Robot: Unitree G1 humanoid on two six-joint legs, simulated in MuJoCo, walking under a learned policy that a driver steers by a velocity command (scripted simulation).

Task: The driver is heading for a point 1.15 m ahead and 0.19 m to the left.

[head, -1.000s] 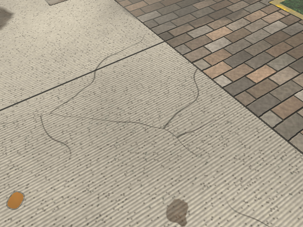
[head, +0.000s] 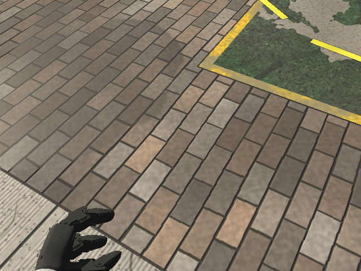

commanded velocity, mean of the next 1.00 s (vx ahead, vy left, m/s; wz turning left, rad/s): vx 1.00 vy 0.00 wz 0.24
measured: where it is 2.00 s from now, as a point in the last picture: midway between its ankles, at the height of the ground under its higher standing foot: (105, 114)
